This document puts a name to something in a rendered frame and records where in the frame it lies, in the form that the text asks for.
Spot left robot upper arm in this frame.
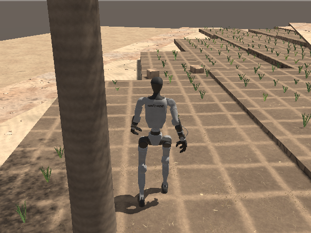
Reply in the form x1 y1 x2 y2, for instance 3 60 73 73
133 97 146 123

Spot robot left hand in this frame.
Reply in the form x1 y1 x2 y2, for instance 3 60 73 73
131 127 142 135

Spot right robot upper arm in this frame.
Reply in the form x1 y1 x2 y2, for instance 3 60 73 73
166 98 179 126

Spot right robot forearm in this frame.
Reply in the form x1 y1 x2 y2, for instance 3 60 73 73
175 118 186 141

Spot robot right hand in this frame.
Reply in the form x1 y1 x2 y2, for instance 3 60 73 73
176 140 187 153

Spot left robot forearm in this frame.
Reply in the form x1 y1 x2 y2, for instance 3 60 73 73
131 116 138 130

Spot robot torso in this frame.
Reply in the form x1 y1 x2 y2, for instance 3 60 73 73
145 97 168 146

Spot robot right foot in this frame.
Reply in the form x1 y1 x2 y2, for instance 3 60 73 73
161 183 168 194

